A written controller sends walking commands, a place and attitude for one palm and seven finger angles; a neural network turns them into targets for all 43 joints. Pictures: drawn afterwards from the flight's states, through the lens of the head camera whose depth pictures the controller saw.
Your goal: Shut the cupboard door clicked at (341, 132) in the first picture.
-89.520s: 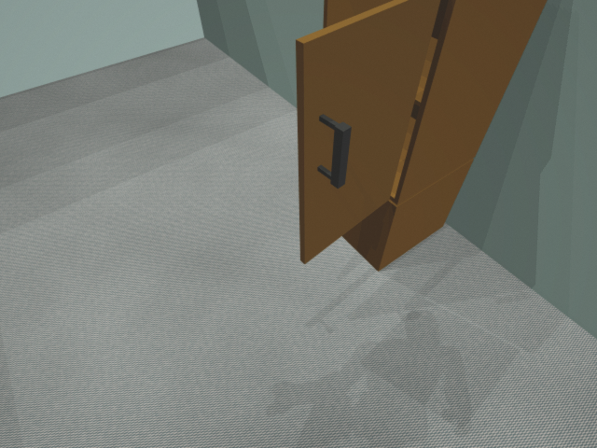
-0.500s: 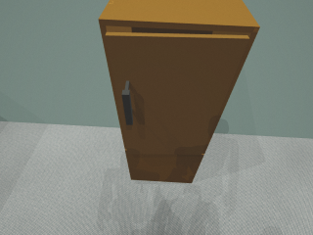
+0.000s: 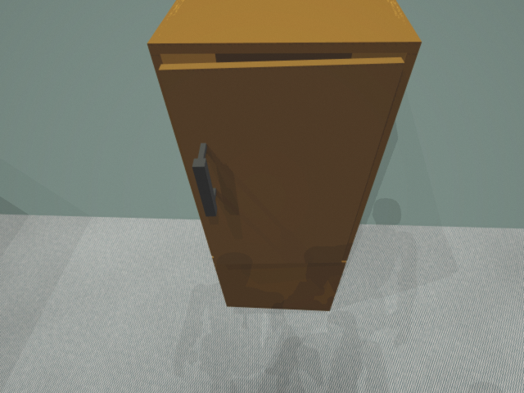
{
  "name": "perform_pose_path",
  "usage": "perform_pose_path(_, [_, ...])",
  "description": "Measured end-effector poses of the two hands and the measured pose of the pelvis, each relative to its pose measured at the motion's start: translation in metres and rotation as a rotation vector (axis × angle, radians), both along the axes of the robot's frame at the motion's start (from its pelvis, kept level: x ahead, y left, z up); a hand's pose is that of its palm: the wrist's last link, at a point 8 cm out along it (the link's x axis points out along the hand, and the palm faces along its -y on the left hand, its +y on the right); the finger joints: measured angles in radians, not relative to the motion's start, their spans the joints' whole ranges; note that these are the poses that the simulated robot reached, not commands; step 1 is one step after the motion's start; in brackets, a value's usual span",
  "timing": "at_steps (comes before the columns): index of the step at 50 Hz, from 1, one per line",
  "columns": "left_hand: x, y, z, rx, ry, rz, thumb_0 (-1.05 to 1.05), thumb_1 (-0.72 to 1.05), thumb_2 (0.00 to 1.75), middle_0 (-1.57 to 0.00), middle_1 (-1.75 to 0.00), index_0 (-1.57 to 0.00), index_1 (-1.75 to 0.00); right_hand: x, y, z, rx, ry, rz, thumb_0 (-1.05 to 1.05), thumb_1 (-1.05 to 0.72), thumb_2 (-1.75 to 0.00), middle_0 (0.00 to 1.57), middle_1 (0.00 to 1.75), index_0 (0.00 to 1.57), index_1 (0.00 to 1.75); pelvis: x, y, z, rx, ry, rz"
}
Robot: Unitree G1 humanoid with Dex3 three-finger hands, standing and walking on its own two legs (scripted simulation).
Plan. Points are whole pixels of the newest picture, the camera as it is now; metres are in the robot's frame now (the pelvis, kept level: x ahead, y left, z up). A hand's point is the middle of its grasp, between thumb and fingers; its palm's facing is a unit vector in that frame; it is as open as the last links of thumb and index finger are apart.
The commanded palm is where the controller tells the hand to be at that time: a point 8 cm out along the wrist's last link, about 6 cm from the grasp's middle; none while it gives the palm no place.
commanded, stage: raise the hand and make a fist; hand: left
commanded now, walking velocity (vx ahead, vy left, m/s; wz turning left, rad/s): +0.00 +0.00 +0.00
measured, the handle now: (207, 181) +0.47 +0.14 +0.04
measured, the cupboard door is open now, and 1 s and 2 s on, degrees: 3 3 3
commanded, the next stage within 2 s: bring the fist close to the handle in 1.94 s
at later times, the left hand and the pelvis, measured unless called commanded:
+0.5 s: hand out of the picture +0.11 +0.19 -0.06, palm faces +0.14 -0.99 -0.02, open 5.9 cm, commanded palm +0.10 +0.24 -0.04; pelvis -0.06 -0.02 -0.10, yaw +4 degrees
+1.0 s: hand (120, 377) +0.15 +0.21 -0.01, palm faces +0.06 -1.00 -0.05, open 3.6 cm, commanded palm +0.12 +0.26 +0.00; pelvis -0.05 +0.02 -0.07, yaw +3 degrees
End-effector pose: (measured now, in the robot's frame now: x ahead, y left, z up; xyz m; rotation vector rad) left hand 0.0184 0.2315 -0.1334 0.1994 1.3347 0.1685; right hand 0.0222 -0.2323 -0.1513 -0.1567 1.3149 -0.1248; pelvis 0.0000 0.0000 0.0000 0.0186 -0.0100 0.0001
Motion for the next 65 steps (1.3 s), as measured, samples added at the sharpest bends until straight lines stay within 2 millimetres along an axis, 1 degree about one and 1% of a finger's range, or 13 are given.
perform_pose_path(2, [0.003,-0.001,-0.001,0.006,-0.01,-0.001,0.01,0.91,0.9,-0.2,-0.3,-0.2,-0.29,0.003,-0.005,0.001,-0.007,-0.003,0.0,0.0,-0.91,-0.9,0.2,0.3,0.2,0.3,0.0,-0.003,0.0,-0.006,0.004,0.003])
perform_pose_path(4, [0.033,0.006,0.015,0.016,-0.206,0.085,0.01,0.91,0.9,-0.2,-0.3,-0.2,-0.3,0.014,-0.014,0.007,-0.06,-0.107,0.004,0.0,-0.91,-0.9,0.2,0.3,0.2,0.3,-0.004,-0.006,-0.005,-0.006,-0.002,0.004])
perform_pose_path(7, [0.09,0.006,0.072,0.048,-0.658,0.099,0.02,0.91,0.9,-0.21,-0.31,-0.21,-0.31,0.041,-0.026,0.018,-0.091,-0.341,0.003,0.01,-0.91,-0.9,0.2,0.3,0.2,0.3,-0.005,-0.01,-0.014,0.003,0.018,0.038])
perform_pose_path(10, [0.129,0.001,0.118,0.019,-1.029,0.076,0.02,0.91,0.9,-0.23,-0.34,-0.23,-0.33,0.074,-0.035,0.028,-0.095,-0.528,0.034,0.01,-0.91,-0.9,0.2,0.3,0.2,0.3,-0.013,-0.014,-0.023,0.0,0.071,0.059])
perform_pose_path(12, [0.138,-0.003,0.131,-0.027,-1.219,0.026,0.01,0.91,0.9,-0.25,-0.36,-0.25,-0.36,0.096,-0.04,0.035,-0.095,-0.629,0.064,0.01,-0.91,-0.9,0.2,0.3,0.2,0.3,-0.021,-0.018,-0.034,0.006,0.117,0.055])
perform_pose_path(15, [0.128,-0.009,0.124,-0.093,-1.373,-0.101,0.01,0.91,0.9,-0.29,-0.41,-0.29,-0.4,0.125,-0.043,0.04,-0.102,-0.751,0.123,0.01,-0.91,-0.9,0.2,0.3,0.2,0.3,-0.034,-0.024,-0.054,0.012,0.173,0.048])
perform_pose_path(21, [0.076,0.001,0.076,-0.155,-1.256,-0.087,0.01,0.9,0.9,-0.39,-0.52,-0.4,-0.51,0.158,-0.033,0.038,-0.11,-0.889,0.21,0.01,-0.91,-0.9,0.2,0.3,0.2,0.3,-0.054,-0.025,-0.088,-0.008,0.212,0.061])
perform_pose_path(25, [0.061,0.013,0.08,-0.092,-1.296,-0.053,0.02,0.9,0.9,-0.47,-0.59,-0.47,-0.59,0.157,-0.012,0.025,-0.09,-0.886,0.256,0.01,-0.91,-0.9,0.2,0.3,0.2,0.3,-0.062,-0.022,-0.098,-0.037,0.216,0.074])
perform_pose_path(33, [0.097,0.01,0.105,-0.167,-1.334,-0.176,0.02,0.9,0.9,-0.61,-0.75,-0.61,-0.74,0.11,0.027,-0.006,-0.01,-0.731,0.22,0.01,-0.9,-0.9,0.2,0.3,0.2,0.3,-0.068,-0.009,-0.096,-0.068,0.213,0.078])
perform_pose_path(42, [0.103,0.026,0.123,-0.115,-1.28,-0.126,0.02,0.9,0.9,-0.77,-0.93,-0.78,-0.92,0.07,0.029,0.001,-0.032,-0.624,0.154,0.01,-0.9,-0.9,0.21,0.3,0.2,0.3,-0.058,0.009,-0.077,-0.06,0.207,0.062])
perform_pose_path(51, [0.104,0.03,0.131,-0.121,-1.314,-0.144,0.02,0.9,0.9,-0.94,-1.11,-0.94,-1.1,0.095,0.02,0.019,-0.092,-0.667,0.197,0.01,-0.9,-0.9,0.21,0.3,0.2,0.3,-0.051,0.018,-0.073,-0.066,0.198,0.066])
perform_pose_path(59, [0.113,0.03,0.146,-0.108,-1.329,-0.142,0.02,0.9,0.9,-1.08,-1.27,-1.09,-1.26,0.128,0.034,0.038,-0.06,-0.748,0.226,0.01,-0.9,-0.9,0.2,0.3,0.2,0.3,-0.043,0.017,-0.066,-0.068,0.179,0.072])
perform_pose_path(65, [0.121,0.029,0.157,-0.101,-1.328,-0.148,0.02,0.9,0.9,-1.19,-1.39,-1.2,-1.38,0.136,0.041,0.042,-0.018,-0.756,0.239,0.01,-0.9,-0.9,0.21,0.3,0.2,0.3,-0.037,0.012,-0.06,-0.064,0.167,0.075])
